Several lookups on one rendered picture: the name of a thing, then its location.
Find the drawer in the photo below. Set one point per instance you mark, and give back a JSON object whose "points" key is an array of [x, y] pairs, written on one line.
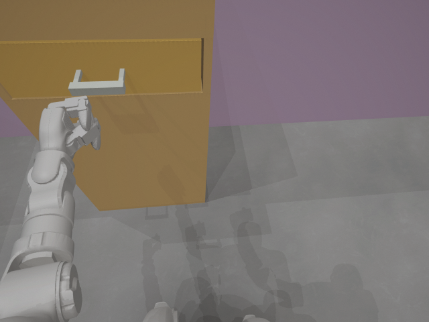
{"points": [[45, 68]]}

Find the robot right shin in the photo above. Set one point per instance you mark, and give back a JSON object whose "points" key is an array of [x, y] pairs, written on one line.
{"points": [[248, 316]]}

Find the handle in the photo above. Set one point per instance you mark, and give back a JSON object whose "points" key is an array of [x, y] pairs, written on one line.
{"points": [[116, 87]]}

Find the left robot thigh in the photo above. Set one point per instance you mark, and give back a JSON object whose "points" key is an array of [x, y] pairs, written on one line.
{"points": [[161, 314]]}

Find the robot left forearm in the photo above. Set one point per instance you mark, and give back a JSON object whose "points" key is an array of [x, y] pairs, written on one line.
{"points": [[46, 235]]}

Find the cabinet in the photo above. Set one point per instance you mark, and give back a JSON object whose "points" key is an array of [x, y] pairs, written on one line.
{"points": [[154, 146]]}

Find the robot left hand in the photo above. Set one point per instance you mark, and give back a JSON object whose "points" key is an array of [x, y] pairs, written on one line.
{"points": [[57, 132]]}

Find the robot left upper arm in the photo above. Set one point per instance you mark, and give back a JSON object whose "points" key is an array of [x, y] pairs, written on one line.
{"points": [[46, 293]]}

